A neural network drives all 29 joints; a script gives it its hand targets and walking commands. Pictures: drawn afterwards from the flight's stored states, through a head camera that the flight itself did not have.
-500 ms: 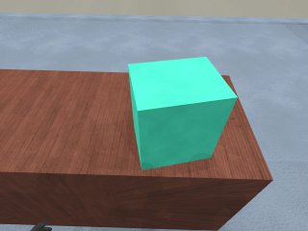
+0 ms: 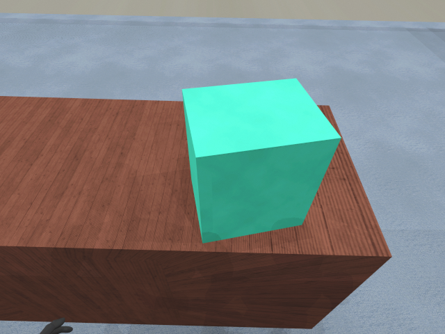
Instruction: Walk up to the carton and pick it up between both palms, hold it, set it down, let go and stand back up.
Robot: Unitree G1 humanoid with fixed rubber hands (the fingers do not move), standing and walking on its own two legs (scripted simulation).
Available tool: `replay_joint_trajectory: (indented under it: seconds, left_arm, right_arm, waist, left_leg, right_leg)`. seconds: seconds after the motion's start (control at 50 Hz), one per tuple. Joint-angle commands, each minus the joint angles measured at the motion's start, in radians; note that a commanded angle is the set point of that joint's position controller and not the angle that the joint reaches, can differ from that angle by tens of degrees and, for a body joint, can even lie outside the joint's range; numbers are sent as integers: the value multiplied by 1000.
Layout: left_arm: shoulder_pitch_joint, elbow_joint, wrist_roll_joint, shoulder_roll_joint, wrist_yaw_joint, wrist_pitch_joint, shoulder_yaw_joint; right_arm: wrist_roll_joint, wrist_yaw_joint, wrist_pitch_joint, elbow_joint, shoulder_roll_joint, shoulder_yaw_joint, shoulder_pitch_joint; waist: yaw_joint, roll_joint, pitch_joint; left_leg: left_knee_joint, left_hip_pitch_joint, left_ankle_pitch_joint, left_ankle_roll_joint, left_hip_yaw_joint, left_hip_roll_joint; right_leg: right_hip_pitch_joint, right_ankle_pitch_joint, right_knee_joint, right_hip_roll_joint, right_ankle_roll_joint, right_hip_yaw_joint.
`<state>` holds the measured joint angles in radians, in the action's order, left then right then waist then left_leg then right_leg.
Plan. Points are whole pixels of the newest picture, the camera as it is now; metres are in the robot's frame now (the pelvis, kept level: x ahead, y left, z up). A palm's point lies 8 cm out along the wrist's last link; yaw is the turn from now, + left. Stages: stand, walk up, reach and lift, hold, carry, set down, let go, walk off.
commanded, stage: walk up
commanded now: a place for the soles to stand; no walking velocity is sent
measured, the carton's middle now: (247, 163) +0.46 -0.04 +0.05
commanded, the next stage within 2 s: reach and lift in 1.34 s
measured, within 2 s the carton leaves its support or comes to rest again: neither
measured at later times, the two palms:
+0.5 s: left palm out of the picture +0.05 +0.27 -0.09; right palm out of the picture +0.08 -0.37 -0.08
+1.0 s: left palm out of the picture +0.04 +0.28 -0.09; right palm out of the picture +0.09 -0.36 -0.07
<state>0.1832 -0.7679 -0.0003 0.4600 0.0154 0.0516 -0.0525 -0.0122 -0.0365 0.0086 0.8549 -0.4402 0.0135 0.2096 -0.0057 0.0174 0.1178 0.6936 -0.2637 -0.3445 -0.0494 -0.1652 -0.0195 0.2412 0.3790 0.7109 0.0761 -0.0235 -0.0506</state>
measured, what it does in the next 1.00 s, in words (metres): steps on the spot: left foot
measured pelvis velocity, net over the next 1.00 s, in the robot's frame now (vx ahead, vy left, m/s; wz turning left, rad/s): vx -0.03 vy -0.04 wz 0.13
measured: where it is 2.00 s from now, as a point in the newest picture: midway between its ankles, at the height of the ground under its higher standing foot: outside the picture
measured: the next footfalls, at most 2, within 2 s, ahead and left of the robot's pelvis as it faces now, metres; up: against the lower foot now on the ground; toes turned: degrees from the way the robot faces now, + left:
left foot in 0.44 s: +0.00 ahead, +0.10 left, +0.00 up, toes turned +0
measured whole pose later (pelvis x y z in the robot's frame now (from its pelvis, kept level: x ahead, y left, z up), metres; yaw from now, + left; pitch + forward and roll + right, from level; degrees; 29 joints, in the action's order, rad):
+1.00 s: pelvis -0.03 -0.04 +0.01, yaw +7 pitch -6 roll +0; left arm 0.17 -0.82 0.00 0.40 0.02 0.06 -0.04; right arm -0.01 -0.02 0.00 0.90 -0.43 0.02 0.20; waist 0.00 0.02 0.11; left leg 0.61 -0.18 -0.33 -0.04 -0.15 -0.02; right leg 0.19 0.32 0.61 0.04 0.00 -0.09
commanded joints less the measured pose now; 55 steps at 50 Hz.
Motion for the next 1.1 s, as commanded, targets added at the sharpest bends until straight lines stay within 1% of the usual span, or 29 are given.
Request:
replay_joint_trajectory:
  seconds: [0.0,0.06,0.08,0.1,0.12,0.14,0.16,0.18,0.22,0.24,0.3,0.34,0.38,0.4,0.42,0.44,0.46,0.5,0.54,0.56,0.58,0.62,0.7,0.76,0.82,0.9,0.98,1.02,1.08]
  left_arm:
    - [-89,77,20,175,1,8,-84]
    - [4,47,26,156,6,-8,-78]
    - [17,39,26,173,5,-16,-80]
    - [26,36,29,220,6,-21,-90]
    - [24,34,21,246,10,-20,-97]
    - [-29,62,25,229,10,-13,-93]
    - [-40,73,37,198,15,-5,-85]
    - [-69,92,38,190,13,-3,-79]
    - [-121,101,29,165,5,-4,-65]
    - [-108,87,24,148,3,-4,-54]
    - [-101,96,25,165,0,2,-59]
    - [-89,92,5,148,-3,0,-51]
    - [-105,85,-8,147,1,-2,-40]
    - [-89,77,-13,140,5,-3,-38]
    - [-63,65,-23,112,10,-8,-29]
    - [-83,61,-27,129,10,-8,-36]
    - [-65,53,-18,152,5,-3,-55]
    - [-41,47,-12,165,7,-10,-63]
    - [-17,21,-8,174,5,-32,-58]
    - [-2,16,-5,176,3,-46,-59]
    - [-34,16,-11,188,2,-49,-55]
    - [-91,23,-6,171,6,-43,-49]
    - [-133,19,-15,168,13,-30,-44]
    - [-85,6,-19,165,11,-33,-47]
    - [-72,-9,-19,159,5,-43,-47]
    - [-86,-15,-22,155,2,-42,-45]
    - [-68,-41,-24,135,1,-39,-45]
    - [-70,-45,-22,155,2,-39,-44]
    - [-78,-46,-21,162,-1,-39,-45]
  right_arm:
    - [-2,-40,-31,-62,-317,95,21]
    - [-2,-45,-28,-90,-280,81,-45]
    - [9,-41,-23,-96,-260,79,-66]
    - [22,-39,-20,-93,-238,71,-69]
    - [27,-42,-21,-112,-213,62,-59]
    - [27,-52,-13,-103,-190,57,-38]
    - [14,-59,0,-93,-205,72,-27]
    - [13,-60,2,-98,-200,75,-14]
    - [19,-50,-1,-61,-178,74,38]
    - [18,-45,-5,-52,-173,69,55]
    - [19,-31,-5,-44,-171,64,38]
    - [11,-27,-8,-28,-183,71,30]
    - [6,-24,-20,-7,-179,79,58]
    - [8,-25,-22,-16,-193,81,43]
    - [4,-26,-26,-17,-238,83,-8]
    - [8,-20,-34,-37,-261,87,-64]
    - [11,-20,-42,-40,-266,86,-79]
    - [11,-16,-42,-50,-250,81,-98]
    - [21,-3,-40,-61,-206,62,-123]
    - [25,0,-42,-59,-162,52,-94]
    - [29,0,-37,-34,-155,51,-63]
    - [28,-1,-29,-20,-177,54,-43]
    - [22,4,-30,-6,-183,63,-53]
    - [20,4,-44,-4,-200,61,-87]
    - [22,3,-50,-1,-190,58,-102]
    - [26,1,-48,9,-193,55,-84]
    - [25,-4,-46,6,-189,50,-126]
    - [30,-1,-46,5,-188,48,-114]
    - [30,-1,-42,4,-190,45,-122]
  waist:
    - [-9,-168,-33]
    - [41,-174,-106]
    - [61,-127,-129]
    - [70,-19,-173]
    - [69,77,-199]
    - [63,120,-181]
    - [66,115,-133]
    - [60,109,-48]
    - [25,103,-10]
    - [17,121,-22]
    - [32,182,-41]
    - [21,134,-34]
    - [-20,69,-85]
    - [-15,56,-100]
    - [12,-95,-92]
    - [20,-99,-60]
    - [17,-133,-59]
    - [33,-163,-34]
    - [58,-97,-75]
    - [56,-2,-117]
    - [28,48,-146]
    - [5,41,-84]
    - [-1,67,8]
    - [29,-23,-23]
    - [41,-26,-86]
    - [25,-30,-109]
    - [52,-43,-107]
    - [37,-13,-103]
    - [36,-31,-90]
  left_leg:
    - [-318,-5,345,284,-465,266]
    - [-224,20,457,241,-374,227]
    - [-169,-40,451,175,-298,179]
    - [-33,-116,356,89,-120,69]
    - [114,-145,190,42,55,-44]
    - [260,-147,-245,42,113,-60]
    - [355,-126,-301,58,74,-47]
    - [395,-138,-267,68,44,-45]
    - [395,-147,-196,60,50,-40]
    - [332,-142,-192,51,74,-27]
    - [138,-101,-176,29,132,2]
    - [-65,-22,-85,40,142,21]
    - [-204,171,109,69,113,-4]
    - [-273,173,70,88,31,16]
    - [-347,136,62,117,-202,140]
    - [-360,37,75,196,-368,223]
    - [-358,-41,73,251,-410,269]
    - [-336,-106,100,204,-331,234]
    - [-255,-152,136,94,-181,124]
    - [-163,-137,131,42,-70,62]
    - [-97,-27,81,28,15,5]
    - [-109,71,-4,49,60,7]
    - [-239,30,54,70,-36,51]
    - [-291,-59,68,75,-113,88]
    - [-259,-25,232,61,-76,78]
    - [-248,7,281,67,-91,88]
    - [-275,-20,272,77,-126,106]
    - [-262,-25,266,69,-108,96]
    - [-274,-34,213,66,-105,89]
  right_leg:
    - [130,195,177,-49,53,140]
    - [30,82,-49,-30,74,134]
    - [-61,-97,-165,-11,88,141]
    - [-170,-273,-247,102,136,218]
    - [-206,-334,-310,208,190,298]
    - [-139,-277,-361,281,249,349]
    - [-22,-126,-394,290,278,344]
    - [31,-60,-431,261,253,306]
    - [-25,-247,-371,182,224,208]
    - [-49,-292,-357,168,220,165]
    - [-86,-193,-351,188,215,169]
    - [-75,-223,-297,198,197,177]
    - [27,-194,-231,176,131,148]
    - [32,-116,-207,143,102,125]
    - [57,-76,-103,85,61,79]
    - [42,1,-74,-16,38,50]
    - [-27,71,-16,-12,39,75]
    - [-85,31,-94,-6,44,98]
    - [-224,-145,-294,63,70,150]
    - [-258,-184,-365,142,100,213]
    - [-162,-138,-400,203,151,257]
    - [-20,-45,-411,210,167,230]
    - [35,113,-408,90,79,133]
    - [-90,17,-346,68,69,111]
    - [-162,-139,-330,84,80,104]
    - [-166,-253,-291,86,77,89]
    - [-206,-279,-277,70,67,80]
    - [-194,-268,-290,82,70,80]
    - [-187,-236,-305,79,75,95]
